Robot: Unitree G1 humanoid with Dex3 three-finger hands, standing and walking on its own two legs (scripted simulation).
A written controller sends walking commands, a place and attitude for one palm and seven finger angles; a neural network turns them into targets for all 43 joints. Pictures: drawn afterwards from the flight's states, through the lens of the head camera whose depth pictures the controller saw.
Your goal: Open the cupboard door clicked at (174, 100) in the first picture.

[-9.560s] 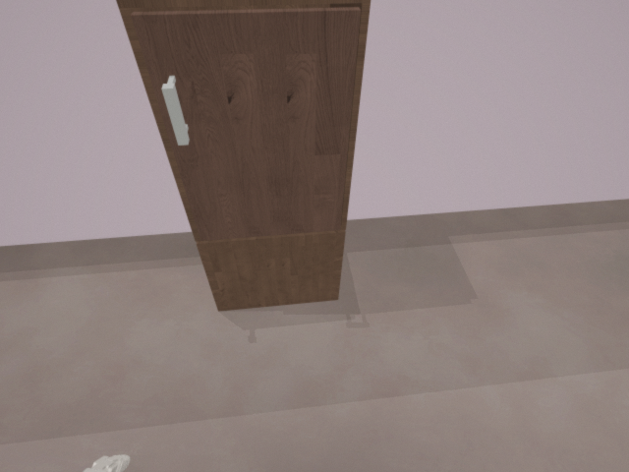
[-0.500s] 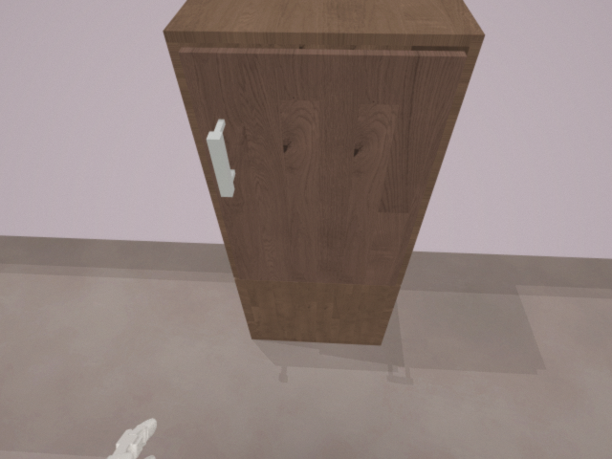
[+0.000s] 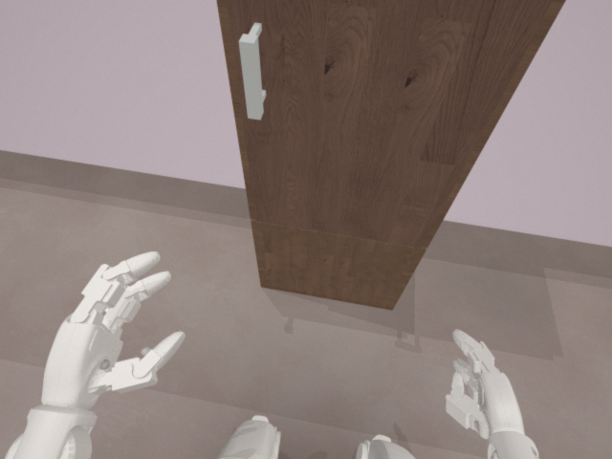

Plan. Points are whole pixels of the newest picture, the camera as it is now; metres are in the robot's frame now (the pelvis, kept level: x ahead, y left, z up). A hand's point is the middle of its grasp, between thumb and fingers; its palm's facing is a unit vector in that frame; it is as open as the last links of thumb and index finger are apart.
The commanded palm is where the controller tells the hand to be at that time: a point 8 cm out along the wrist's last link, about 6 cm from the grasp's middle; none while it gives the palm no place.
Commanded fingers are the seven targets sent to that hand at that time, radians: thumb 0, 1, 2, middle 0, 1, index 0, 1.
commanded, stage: raise the hand with hooked fingers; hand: left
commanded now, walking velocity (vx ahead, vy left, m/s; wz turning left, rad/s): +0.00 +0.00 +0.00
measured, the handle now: (255, 72) +0.61 +0.16 +0.15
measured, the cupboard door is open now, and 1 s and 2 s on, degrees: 0 0 0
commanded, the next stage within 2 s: move the hooked fingers beside the handle in 1.48 s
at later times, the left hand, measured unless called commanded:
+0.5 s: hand (119, 288) +0.26 +0.24 +0.10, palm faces -0.07 -1.00 -0.06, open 12.7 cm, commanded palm +0.24 +0.30 +0.12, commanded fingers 0.00 -0.43 0.33 -0.29 -1.15 -0.29 -1.15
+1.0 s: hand (66, 200) +0.32 +0.30 +0.17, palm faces +0.00 -1.00 -0.03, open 14.0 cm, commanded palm +0.29 +0.34 +0.17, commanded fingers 0.00 -0.50 0.30 -0.30 -1.20 -0.30 -1.20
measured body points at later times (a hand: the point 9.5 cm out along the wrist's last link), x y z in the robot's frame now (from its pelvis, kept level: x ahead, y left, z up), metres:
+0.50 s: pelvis +0.00 +0.02 +0.04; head +0.04 +0.03 +0.48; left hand +0.26 +0.30 +0.11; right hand +0.15 -0.25 -0.03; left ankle +0.01 +0.12 -0.66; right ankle +0.02 -0.10 -0.66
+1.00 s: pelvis +0.02 +0.03 +0.05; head +0.04 +0.03 +0.50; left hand +0.32 +0.35 +0.17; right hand +0.18 -0.21 -0.02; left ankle +0.01 +0.12 -0.66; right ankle +0.02 -0.10 -0.66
